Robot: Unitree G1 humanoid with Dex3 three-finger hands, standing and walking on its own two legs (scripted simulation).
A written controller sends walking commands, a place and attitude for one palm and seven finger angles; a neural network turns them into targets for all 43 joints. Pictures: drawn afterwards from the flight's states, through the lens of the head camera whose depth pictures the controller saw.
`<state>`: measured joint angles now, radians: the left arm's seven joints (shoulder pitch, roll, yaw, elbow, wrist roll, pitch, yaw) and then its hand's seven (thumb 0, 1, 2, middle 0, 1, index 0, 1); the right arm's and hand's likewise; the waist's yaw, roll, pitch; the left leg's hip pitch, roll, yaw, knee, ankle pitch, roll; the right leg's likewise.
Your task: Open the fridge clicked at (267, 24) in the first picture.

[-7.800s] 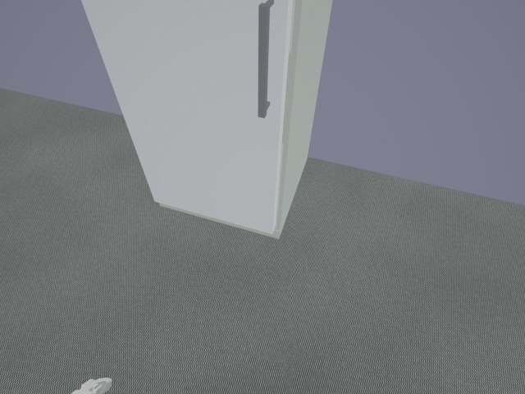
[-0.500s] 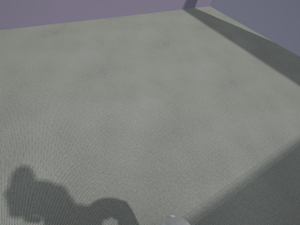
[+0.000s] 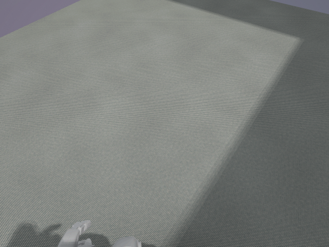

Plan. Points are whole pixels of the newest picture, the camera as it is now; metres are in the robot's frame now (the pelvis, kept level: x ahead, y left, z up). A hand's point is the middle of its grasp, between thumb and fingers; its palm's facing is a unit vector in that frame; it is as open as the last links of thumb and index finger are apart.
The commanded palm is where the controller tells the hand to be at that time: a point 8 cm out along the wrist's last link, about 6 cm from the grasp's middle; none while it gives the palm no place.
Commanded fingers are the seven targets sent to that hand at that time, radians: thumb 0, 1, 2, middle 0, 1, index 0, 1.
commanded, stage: turn to face it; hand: right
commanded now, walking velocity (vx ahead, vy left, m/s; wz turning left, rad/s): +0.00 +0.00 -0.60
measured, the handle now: out of the picture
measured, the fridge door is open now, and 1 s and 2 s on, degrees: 0 0 0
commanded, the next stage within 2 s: none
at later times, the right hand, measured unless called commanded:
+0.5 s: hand out of the picture +0.09 -0.18 -0.12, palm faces +0.26 +0.92 -0.29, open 7.4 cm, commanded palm none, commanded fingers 0.00 -0.90 -0.90 0.20 0.30 0.20 0.30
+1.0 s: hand out of the picture -0.09 -0.23 -0.17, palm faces +0.60 +0.76 -0.25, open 7.4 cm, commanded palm none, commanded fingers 0.00 -0.90 -0.90 0.20 0.30 0.20 0.30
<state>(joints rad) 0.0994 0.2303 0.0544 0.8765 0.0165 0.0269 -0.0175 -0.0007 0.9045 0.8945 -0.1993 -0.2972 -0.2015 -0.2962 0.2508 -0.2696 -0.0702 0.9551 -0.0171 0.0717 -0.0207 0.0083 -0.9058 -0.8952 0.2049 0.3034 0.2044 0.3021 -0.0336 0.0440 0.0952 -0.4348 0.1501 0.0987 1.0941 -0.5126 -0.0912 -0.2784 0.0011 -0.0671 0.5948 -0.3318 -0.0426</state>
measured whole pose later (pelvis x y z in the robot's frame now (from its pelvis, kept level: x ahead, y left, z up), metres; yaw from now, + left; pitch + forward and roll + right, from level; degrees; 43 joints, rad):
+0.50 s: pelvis +0.01 +0.04 +0.01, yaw -18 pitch +0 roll -2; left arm 0.25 0.27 0.10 0.94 0.02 0.08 -0.02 0.00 0.90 0.89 -0.20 -0.30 -0.20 -0.30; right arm 0.13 -0.17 -0.01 0.84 -0.01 0.01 -0.02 0.00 -0.90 -0.89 0.21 0.30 0.21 0.30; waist 0.05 -0.07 0.06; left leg -0.23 0.08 0.10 0.54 -0.31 0.01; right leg -0.48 0.05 0.04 1.11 -0.45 0.05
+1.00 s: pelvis -0.01 -0.01 +0.01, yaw -36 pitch +0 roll +2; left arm 0.15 0.23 0.05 0.88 0.02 0.03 -0.01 0.00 0.90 0.89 -0.20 -0.30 -0.20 -0.30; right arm 0.21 -0.28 -0.07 0.93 -0.02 0.07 -0.01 0.01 -0.91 -0.90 0.20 0.30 0.20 0.30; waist -0.01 0.03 0.08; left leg -0.49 0.12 0.05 1.17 -0.41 -0.10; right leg -0.28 0.02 -0.02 0.53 -0.25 -0.06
